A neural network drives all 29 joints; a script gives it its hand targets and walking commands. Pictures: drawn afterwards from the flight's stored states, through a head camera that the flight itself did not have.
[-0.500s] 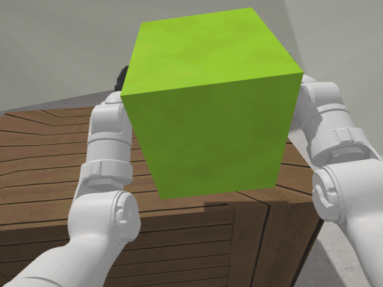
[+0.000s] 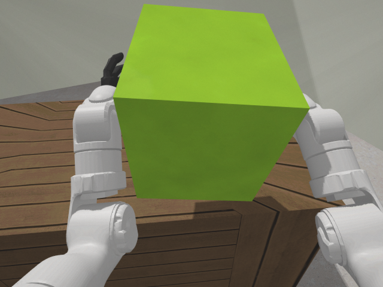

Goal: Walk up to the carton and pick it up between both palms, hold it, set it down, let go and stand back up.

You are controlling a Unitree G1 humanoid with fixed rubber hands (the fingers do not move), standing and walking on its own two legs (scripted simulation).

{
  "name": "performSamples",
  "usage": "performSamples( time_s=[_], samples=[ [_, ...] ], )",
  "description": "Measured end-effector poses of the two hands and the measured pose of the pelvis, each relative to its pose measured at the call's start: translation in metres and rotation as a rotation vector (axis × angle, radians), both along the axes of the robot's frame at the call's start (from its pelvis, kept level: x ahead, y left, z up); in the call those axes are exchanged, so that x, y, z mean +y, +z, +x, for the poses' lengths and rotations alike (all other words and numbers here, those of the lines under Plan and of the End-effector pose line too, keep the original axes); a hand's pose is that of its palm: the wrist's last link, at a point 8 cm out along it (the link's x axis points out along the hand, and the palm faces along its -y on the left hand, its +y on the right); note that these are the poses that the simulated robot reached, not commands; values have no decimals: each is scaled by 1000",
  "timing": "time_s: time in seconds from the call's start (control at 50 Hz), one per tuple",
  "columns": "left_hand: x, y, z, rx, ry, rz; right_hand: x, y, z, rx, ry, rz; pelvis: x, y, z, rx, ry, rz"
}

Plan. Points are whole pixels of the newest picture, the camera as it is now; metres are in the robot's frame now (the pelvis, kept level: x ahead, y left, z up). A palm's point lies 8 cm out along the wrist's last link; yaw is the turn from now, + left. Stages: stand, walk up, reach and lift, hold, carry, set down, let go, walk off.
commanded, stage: hold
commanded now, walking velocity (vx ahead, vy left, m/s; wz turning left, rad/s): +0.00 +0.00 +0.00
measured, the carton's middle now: (199, 106) +0.38 +0.01 +0.25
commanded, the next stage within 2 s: none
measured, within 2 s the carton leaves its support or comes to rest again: neither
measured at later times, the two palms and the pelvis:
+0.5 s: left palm (134, 128) +0.32 +0.13 +0.24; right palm (322, 99) +0.33 -0.19 +0.29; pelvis -0.05 -0.02 +0.00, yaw +0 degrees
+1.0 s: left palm (101, 98) +0.38 +0.20 +0.27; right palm (265, 90) +0.40 -0.12 +0.27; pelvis +0.00 +0.03 +0.00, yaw +0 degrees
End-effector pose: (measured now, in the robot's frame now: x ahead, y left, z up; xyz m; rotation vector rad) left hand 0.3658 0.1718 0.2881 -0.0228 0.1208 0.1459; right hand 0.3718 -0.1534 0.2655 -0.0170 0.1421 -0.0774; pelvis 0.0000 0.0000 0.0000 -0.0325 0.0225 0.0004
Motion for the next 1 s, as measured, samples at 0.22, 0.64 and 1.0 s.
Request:
performSamples(
  time_s=[0.22,0.64,1.0],
  samples=[
    [-21,-7,-31,16,14,-3,-20,-2,-27,22,4,37,-12,-1,-21,-32,-1,11],
    [-25,-13,-42,33,9,-21,-22,42,-37,-18,-20,20,-12,-2,-46,-65,1,12],
    [33,-19,19,53,35,6,35,9,26,41,10,-54,27,0,-2,-4,8,-21]
  ],
)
